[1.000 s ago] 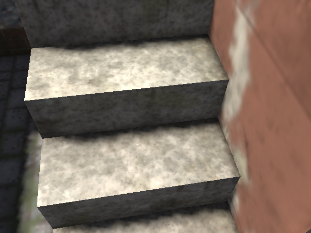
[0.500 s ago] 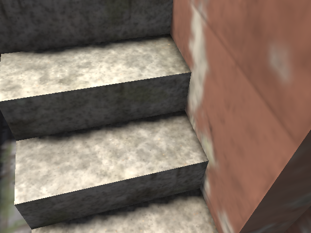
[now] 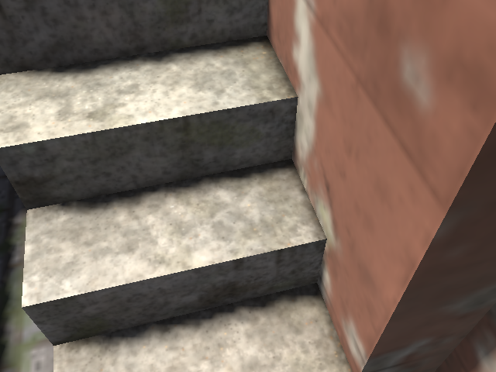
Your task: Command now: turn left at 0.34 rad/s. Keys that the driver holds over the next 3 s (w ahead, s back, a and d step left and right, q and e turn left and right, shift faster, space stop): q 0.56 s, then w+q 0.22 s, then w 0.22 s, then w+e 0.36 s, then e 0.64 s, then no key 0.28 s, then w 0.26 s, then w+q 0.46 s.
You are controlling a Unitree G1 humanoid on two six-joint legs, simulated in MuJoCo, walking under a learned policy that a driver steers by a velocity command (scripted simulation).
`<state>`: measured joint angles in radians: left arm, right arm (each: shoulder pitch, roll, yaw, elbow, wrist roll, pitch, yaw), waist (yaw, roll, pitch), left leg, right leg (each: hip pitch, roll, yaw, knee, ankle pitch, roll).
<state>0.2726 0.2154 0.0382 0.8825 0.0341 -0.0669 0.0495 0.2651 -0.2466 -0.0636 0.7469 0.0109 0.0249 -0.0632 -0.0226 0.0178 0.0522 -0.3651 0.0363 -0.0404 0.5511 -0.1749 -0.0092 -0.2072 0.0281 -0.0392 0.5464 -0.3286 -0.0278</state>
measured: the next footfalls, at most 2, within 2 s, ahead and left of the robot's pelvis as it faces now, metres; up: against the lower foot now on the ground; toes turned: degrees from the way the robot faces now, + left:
right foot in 0.48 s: +0.03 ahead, -0.12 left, +0.00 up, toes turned +19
left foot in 0.98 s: -0.03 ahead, +0.14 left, +0.00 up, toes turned +33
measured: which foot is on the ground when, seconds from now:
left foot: down 0.00-0.48, up 0.50-0.96, down 0.98-1.00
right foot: down 0.00-0.16, up 0.18-0.46, down 0.48-0.98, up 1.00-1.00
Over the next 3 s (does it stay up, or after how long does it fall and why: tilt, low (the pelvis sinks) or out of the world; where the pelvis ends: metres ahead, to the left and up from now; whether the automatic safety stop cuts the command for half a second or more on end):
stays up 0.26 0.12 0.07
